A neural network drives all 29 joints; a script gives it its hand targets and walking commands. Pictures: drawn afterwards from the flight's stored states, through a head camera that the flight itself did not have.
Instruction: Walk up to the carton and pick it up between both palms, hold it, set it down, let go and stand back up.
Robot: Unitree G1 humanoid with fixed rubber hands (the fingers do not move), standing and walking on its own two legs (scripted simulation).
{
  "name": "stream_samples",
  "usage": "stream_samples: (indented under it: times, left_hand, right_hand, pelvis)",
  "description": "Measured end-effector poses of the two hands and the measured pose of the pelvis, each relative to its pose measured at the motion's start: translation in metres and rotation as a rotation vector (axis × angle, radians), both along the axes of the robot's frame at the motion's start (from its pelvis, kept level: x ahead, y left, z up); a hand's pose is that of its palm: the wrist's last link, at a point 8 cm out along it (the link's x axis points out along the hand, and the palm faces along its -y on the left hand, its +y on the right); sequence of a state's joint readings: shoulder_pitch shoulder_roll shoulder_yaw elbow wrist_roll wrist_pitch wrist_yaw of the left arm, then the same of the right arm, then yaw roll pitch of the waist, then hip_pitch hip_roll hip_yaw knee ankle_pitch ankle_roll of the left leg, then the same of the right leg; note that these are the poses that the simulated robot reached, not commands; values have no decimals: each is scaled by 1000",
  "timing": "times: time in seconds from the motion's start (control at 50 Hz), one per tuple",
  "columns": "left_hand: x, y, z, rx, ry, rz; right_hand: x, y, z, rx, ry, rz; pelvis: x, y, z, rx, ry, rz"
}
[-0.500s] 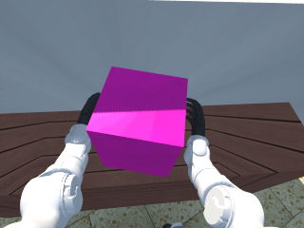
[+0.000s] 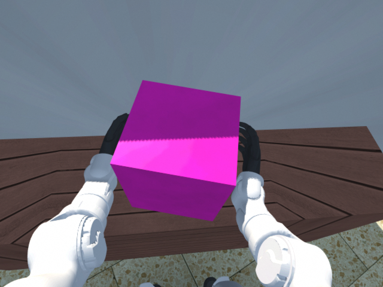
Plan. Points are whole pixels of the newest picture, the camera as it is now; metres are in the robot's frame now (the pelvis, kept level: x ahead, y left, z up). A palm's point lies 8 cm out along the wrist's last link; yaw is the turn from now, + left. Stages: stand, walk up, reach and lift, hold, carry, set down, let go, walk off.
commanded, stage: reach and lift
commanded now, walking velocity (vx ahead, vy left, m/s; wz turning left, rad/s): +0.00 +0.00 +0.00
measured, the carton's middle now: (180, 157) +0.41 -0.01 -0.03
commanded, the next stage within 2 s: none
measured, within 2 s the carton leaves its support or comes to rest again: leaves its support in 1.48 s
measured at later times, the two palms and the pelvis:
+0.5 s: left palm (112, 147) +0.43 +0.14 +0.01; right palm (249, 165) +0.36 -0.16 +0.00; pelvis +0.00 +0.00 +0.00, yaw +0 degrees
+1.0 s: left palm (112, 151) +0.42 +0.14 +0.01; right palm (249, 167) +0.36 -0.16 +0.00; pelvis +0.00 -0.01 +0.01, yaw +0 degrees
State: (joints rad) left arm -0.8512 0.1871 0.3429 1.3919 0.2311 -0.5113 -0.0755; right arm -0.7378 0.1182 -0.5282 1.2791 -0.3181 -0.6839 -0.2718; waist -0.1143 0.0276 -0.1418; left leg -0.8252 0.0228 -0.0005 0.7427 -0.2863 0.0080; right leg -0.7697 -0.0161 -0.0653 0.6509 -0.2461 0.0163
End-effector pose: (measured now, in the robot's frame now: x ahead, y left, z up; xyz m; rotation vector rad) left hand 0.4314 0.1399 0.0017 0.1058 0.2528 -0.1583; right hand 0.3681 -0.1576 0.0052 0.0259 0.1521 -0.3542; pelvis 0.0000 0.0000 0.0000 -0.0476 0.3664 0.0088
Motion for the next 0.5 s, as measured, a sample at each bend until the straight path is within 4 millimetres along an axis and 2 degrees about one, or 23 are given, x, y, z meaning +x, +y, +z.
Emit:
stream_samples:
  times: [0.5]
  left_hand:
    - [0, -1, 4, 76, -40, -22]
  right_hand:
    - [-3, 1, -4, 10, -59, -9]
  pelvis:
    - [4, -5, 3, 7, 14, 0]
